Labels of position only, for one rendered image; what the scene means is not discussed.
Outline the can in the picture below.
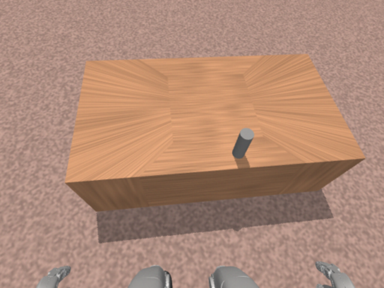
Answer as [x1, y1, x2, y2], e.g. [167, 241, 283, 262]
[232, 128, 254, 159]

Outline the left robot hand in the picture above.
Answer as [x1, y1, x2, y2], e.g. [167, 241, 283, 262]
[36, 266, 71, 288]

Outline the right robot hand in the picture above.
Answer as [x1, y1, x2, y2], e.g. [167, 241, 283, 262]
[315, 261, 355, 288]

